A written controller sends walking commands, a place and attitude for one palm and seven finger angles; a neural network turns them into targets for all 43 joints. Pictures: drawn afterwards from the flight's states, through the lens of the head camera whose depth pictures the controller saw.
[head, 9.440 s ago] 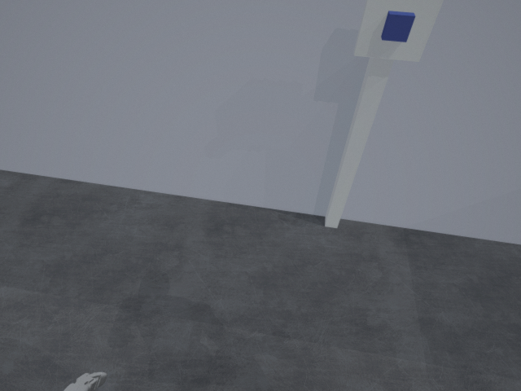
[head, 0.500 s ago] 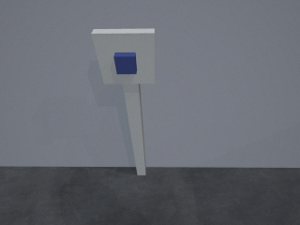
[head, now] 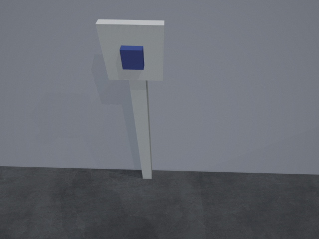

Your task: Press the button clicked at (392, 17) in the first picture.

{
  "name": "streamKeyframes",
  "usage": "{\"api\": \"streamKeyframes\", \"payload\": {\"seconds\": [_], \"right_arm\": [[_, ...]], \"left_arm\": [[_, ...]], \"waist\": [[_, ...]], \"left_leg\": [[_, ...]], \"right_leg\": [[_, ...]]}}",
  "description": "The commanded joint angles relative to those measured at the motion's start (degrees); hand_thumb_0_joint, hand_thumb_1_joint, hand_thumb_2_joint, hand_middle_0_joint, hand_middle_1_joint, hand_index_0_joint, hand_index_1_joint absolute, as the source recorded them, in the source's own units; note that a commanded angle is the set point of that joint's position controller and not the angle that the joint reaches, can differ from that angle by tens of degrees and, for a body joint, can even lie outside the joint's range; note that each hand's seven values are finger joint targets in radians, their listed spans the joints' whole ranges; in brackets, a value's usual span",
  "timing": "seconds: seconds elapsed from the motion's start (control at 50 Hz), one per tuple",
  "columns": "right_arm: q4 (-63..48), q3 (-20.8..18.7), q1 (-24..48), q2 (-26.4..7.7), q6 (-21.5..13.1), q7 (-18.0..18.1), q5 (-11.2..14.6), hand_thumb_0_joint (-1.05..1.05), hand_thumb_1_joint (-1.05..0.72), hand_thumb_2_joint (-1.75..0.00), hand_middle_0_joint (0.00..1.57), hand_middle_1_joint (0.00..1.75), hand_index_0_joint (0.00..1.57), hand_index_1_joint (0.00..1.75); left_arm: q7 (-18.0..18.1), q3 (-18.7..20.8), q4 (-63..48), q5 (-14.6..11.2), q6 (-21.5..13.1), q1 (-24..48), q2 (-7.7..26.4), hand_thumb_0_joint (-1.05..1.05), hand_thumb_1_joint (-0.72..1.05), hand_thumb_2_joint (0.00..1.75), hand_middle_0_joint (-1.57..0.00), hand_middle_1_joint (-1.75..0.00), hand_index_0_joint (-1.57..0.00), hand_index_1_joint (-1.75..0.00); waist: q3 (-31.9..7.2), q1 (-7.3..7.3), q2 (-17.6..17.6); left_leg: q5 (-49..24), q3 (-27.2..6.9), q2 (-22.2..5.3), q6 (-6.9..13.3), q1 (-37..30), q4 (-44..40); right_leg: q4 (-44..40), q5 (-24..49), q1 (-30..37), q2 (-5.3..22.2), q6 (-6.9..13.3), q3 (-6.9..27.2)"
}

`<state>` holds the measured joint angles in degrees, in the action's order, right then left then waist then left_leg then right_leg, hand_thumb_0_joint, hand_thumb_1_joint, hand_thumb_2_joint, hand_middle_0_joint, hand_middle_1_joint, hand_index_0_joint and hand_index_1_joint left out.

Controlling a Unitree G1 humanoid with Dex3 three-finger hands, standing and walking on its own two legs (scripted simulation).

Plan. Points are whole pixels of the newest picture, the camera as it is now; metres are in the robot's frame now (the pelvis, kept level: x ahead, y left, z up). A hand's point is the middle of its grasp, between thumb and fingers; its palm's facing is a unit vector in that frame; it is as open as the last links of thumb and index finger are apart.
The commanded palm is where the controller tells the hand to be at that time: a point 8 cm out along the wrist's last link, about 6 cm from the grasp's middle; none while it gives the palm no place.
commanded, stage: look again from close up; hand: left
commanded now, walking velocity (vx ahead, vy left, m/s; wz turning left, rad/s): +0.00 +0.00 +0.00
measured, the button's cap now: (132, 57) +0.56 +0.11 +0.17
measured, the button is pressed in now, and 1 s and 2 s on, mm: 0 0 0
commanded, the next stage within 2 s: shuffle to correct the standing spot in 0.40 s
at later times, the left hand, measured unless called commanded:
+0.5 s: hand out of the picture +0.03 +0.17 -0.18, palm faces -0.01 -0.98 -0.18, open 7.4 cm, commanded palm none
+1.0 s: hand out of the picture +0.04 +0.11 -0.18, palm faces +0.04 -0.98 -0.18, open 7.4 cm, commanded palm none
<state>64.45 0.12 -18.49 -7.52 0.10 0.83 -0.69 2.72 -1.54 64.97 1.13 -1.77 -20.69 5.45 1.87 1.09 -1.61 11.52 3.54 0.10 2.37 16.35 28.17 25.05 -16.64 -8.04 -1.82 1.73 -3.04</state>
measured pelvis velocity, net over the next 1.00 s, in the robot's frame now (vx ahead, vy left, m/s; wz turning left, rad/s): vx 0.05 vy -0.06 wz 0.00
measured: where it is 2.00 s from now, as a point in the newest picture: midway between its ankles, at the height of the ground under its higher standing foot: outside the picture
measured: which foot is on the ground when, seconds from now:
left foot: down 0.00-0.86, up 0.88-1.00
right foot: down 0.00-1.00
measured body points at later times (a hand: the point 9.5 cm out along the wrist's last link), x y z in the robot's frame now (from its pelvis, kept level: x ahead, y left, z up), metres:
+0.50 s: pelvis +0.02 +0.00 +0.00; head +0.03 +0.01 +0.45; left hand +0.03 +0.22 -0.16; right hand +0.04 -0.22 -0.16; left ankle +0.04 +0.09 -0.74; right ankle -0.04 -0.10 -0.74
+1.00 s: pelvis +0.05 -0.06 +0.00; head +0.07 -0.06 +0.45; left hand +0.04 +0.16 -0.16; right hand +0.04 -0.29 -0.16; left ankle +0.03 +0.05 -0.68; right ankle +0.01 -0.12 -0.74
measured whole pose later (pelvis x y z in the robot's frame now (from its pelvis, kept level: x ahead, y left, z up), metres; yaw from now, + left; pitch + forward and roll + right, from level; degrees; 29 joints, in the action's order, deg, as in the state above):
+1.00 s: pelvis +0.05 -0.06 +0.00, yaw +0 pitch +1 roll +0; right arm 63.2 -2.0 -18.0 -8.9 1.6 0.9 -1.4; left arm 1.2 1.4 59.9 2.0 -1.1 -20.5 8.8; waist -0.5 -0.3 0.5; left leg 24.5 3.8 -3.2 2.0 26.4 57.6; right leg 27.7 -19.1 -10.4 -1.9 4.8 -8.8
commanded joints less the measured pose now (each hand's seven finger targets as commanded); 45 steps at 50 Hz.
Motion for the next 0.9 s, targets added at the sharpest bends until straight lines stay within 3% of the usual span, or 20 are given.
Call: {"api": "streamKeyframes", "payload": {"seconds": [0.0, 0.04, 0.12, 0.22, 0.26, 0.36, 0.48, 0.52, 0.56, 0.62, 0.68, 0.72, 0.76, 0.8, 0.82, 0.84, 0.86, 0.88], "right_arm": [[-4.39, -0.25, -3.39, -3.72, -1.47, -0.07, -0.6, 0.0, -0.9, -0.9, 0.2, 0.3, 0.2, 0.3], [-5.15, -0.18, -3.93, -4.3, -1.82, 0.2, -0.48, 0.0, -0.9, -0.9, 0.2, 0.3, 0.2, 0.3], [-5.24, -0.18, -2.14, -5.52, -2.06, 0.5, -0.23, 0.0, -0.9, -0.9, 0.2, 0.3, 0.2, 0.3], [-4.73, -0.11, -1.26, -6.03, -2.18, 0.66, -0.16, 0.0, -0.9, -0.9, 0.2, 0.3, 0.2, 0.3], [-4.41, -0.08, -0.72, -6.27, -2.26, 0.71, -0.22, 0.0, -0.9, -0.9, 0.2, 0.3, 0.2, 0.3], [-4.16, -0.11, 0.28, -6.93, -2.38, 0.91, -0.18, 0.0, -0.9, -0.9, 0.2, 0.3, 0.2, 0.3], [-3.85, -0.19, 0.97, -7.35, -2.34, 1.02, -0.1, 0.0, -0.9, -0.9, 0.2, 0.3, 0.2, 0.3], [-3.18, -0.19, 0.75, -7.24, -2.12, 1.07, -0.25, 0.0, -0.9, -0.9, 0.2, 0.3, 0.2, 0.3], [-3.04, -0.86, 0.27, -8.35, -1.84, 1.2, -0.46, 0.0, -0.9, -0.9, 0.2, 0.3, 0.2, 0.3], [-3.42, -2.12, -0.75, -10.82, -1.35, 1.66, -0.72, 0.0, -0.9, -0.9, 0.2, 0.3, 0.2, 0.3], [-3.95, -3.11, -2.8, -11.85, -1.39, 2.06, -0.96, 0.0, -0.9, -0.9, 0.2, 0.3, 0.2, 0.3], [-4.24, -3.35, -2.48, -11.85, -1.62, 2.07, -1.2, 0.0, -0.9, -0.9, 0.2, 0.3, 0.2, 0.3], [-4.92, -3.52, 0.18, -12.02, -1.66, 2.03, -1.27, 0.0, -0.9, -0.9, 0.2, 0.3, 0.2, 0.3], [-5.28, -3.43, 2.56, -10.64, -1.36, 1.64, -1.02, 0.0, -0.9, -0.9, 0.2, 0.3, 0.2, 0.3], [-5.91, -2.93, 2.22, -7.9, -1.24, 1.4, -0.68, 0.0, -0.9, -0.9, 0.2, 0.3, 0.2, 0.3], [-7.39, -2.16, 3.97, -4.8, -0.93, 1.04, -0.47, 0.0, -0.9, -0.9, 0.2, 0.3, 0.2, 0.3], [-8.15, -2.31, 6.2, -5.51, -0.74, 0.75, -0.69, 0.0, -0.9, -0.9, 0.2, 0.3, 0.2, 0.3], [-7.63, -2.83, 5.38, -5.71, -0.52, 0.52, -0.73, 0.0, -0.9, -0.9, 0.2, 0.3, 0.2, 0.3]], "left_arm": [[0.47, 1.41, -3.66, -0.37, -1.66, -2.02, 7.16, 0.0, 0.9, 0.9, -0.2, -0.3, -0.2, -0.3], [0.45, 1.4, -4.06, -0.32, -1.39, -2.04, 6.61, 0.0, 0.9, 0.9, -0.2, -0.3, -0.2, -0.3], [0.29, 1.19, -4.1, -0.34, -0.7, -2.84, 6.03, 0.0, 0.9, 0.9, -0.2, -0.3, -0.2, -0.3], [0.31, 1.45, -4.67, -0.29, -0.27, -2.9, 7.08, 0.0, 0.9, 0.9, -0.2, -0.3, -0.2, -0.3], [0.29, 1.55, -4.73, -0.26, -0.15, -2.83, 7.68, 0.0, 0.9, 0.9, -0.2, -0.3, -0.2, -0.3], [0.16, 1.73, -5.09, -0.27, 0.1, -2.39, 8.54, 0.0, 0.9, 0.9, -0.2, -0.3, -0.2, -0.3], [-0.05, 1.79, -5.14, -0.29, 0.26, -1.72, 9.18, 0.0, 0.9, 0.9, -0.2, -0.3, -0.2, -0.3], [-0.31, 1.69, -4.45, -0.2, 0.61, -2.37, 8.28, 0.0, 0.9, 0.9, -0.2, -0.3, -0.2, -0.3], [-0.71, 1.91, -4.48, 0.16, 1.09, -2.51, 8.12, 0.0, 0.9, 0.9, -0.2, -0.3, -0.2, -0.3], [-1.48, 2.31, -5.32, 0.7, 1.88, -2.19, 7.64, 0.0, 0.9, 0.9, -0.2, -0.3, -0.2, -0.3], [-2.03, 2.84, -6.59, 0.99, 2.38, -0.92, 7.44, 0.0, 0.9, 0.9, -0.2, -0.3, -0.2, -0.3], [-2.42, 3.29, -7.32, 0.94, 2.32, 0.13, 7.0, 0.0, 0.9, 0.9, -0.2, -0.3, -0.2, -0.3], [-2.87, 3.51, -6.77, 0.74, 2.16, -1.95, 5.97, 0.0, 0.9, 0.9, -0.2, -0.3, -0.2, -0.3], [-2.88, 3.84, -4.73, 0.86, 1.77, -6.92, 5.96, 0.0, 0.9, 0.9, -0.2, -0.3, -0.2, -0.3], [-2.49, 4.44, -4.29, 1.28, 1.58, -8.27, 8.84, 0.0, 0.9, 0.9, -0.2, -0.3, -0.2, -0.3], [-1.8, 4.84, -4.37, 1.13, 1.64, -9.42, 11.93, 0.0, 0.9, 0.9, -0.2, -0.3, -0.2, -0.3], [-1.5, 4.72, -5.18, 0.83, 1.73, -8.94, 11.75, 0.0, 0.9, 0.9, -0.2, -0.3, -0.2, -0.3], [-1.32, 4.67, -5.96, 0.85, 1.37, -6.32, 10.92, 0.0, 0.9, 0.9, -0.2, -0.3, -0.2, -0.3]], "waist": [[0.5, 0.96, -1.53], [-1.1, 0.56, 0.11], [2.0, -0.77, 4.35], [3.23, -1.3, 4.06], [2.55, -1.4, 2.22], [0.95, -1.6, 1.69], [-0.09, -1.48, 1.25], [-0.18, -1.21, 1.71], [0.28, -0.91, 0.49], [2.61, -0.42, -2.74], [1.16, 0.7, -5.24], [0.0, 0.66, -4.3], [-1.99, -1.21, -2.91], [-1.88, -3.89, 0.97], [-0.53, -4.41, 10.86], [2.05, -4.84, 22.17], [2.78, -5.46, 17.34], [5.22, -3.78, 14.35]], "left_leg": [[0.14, -6.26, -4.06, -0.26, -2.43, -0.65], [-2.28, -7.23, -5.16, 0.69, -2.23, -1.63], [-2.56, -7.71, -5.81, 1.16, -0.52, -3.9], [-5.61, -7.23, -5.86, 1.34, -1.23, -4.74], [-7.04, -7.01, -5.98, 1.31, -2.24, -4.88], [-9.79, -6.61, -6.3, 1.36, -4.03, -4.75], [-10.4, -6.34, -6.38, 1.12, -5.15, -4.97], [-5.18, -6.77, -7.07, 1.39, -5.92, -5.57], [0.09, -8.71, -9.05, 2.37, -6.01, -7.14], [8.34, -15.88, -14.25, 5.54, -6.41, -11.53], [5.51, -21.01, -19.68, 9.79, -8.72, -13.27], [1.49, -19.68, -20.83, 10.72, -7.44, -12.44], [0.06, -14.71, -19.33, 8.88, -3.33, -10.02], [7.37, -7.09, -13.38, 4.18, 6.82, -3.3], [14.95, -1.1, -6.74, 1.37, 15.54, 4.53], [18.85, 4.74, -1.33, -0.66, 20.06, 14.96], [21.24, 1.88, -1.89, -0.06, 18.57, 24.76], [18.31, 0.2, -2.76, 0.26, 19.38, 30.68]], "right_leg": [[-4.65, -3.69, -8.74, 8.17, 3.35, 8.84], [-2.06, 0.27, -6.44, 6.96, 2.86, 6.94], [-1.17, 1.96, -6.55, 6.38, 1.84, 6.37], [-1.23, 5.03, -5.94, 6.55, 1.28, 6.27], [-1.1, 5.92, -5.57, 6.66, 1.19, 6.26], [-1.46, 8.27, -4.24, 6.96, 0.92, 6.26], [-2.13, 9.32, -3.46, 7.17, 0.81, 6.56], [-1.69, 4.31, -4.42, 6.33, 0.72, 5.47], [0.25, -0.2, -6.4, 5.04, 0.77, 3.82], [6.3, -5.82, -12.83, 2.84, 0.64, 1.15], [17.82, -12.44, -18.9, 2.98, 0.66, 1.41], [20.48, -13.21, -18.86, 4.21, 0.83, 2.6], [14.34, -9.66, -12.1, 4.15, 0.59, 1.6], [1.3, -0.01, 0.7, 3.56, -0.13, 0.51], [-4.75, -5.86, 5.36, 8.94, 1.27, 8.41], [-13.03, -11.68, 3.88, 17.41, 4.67, 19.45], [-16.28, -14.58, -1.22, 20.81, 8.35, 21.58], [-17.15, -15.45, -5.03, 19.62, 9.21, 19.91]]}}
